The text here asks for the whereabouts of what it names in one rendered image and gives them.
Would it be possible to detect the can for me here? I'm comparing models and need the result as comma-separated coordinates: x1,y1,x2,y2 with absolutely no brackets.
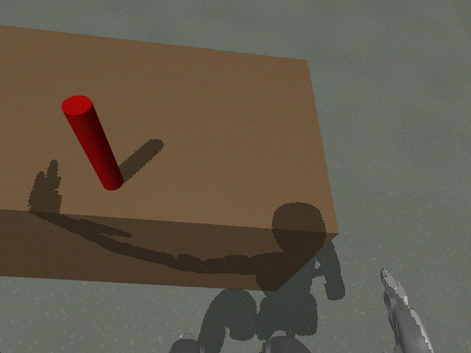
61,96,124,190

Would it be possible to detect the right robot hand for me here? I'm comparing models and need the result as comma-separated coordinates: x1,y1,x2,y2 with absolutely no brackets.
380,268,434,353

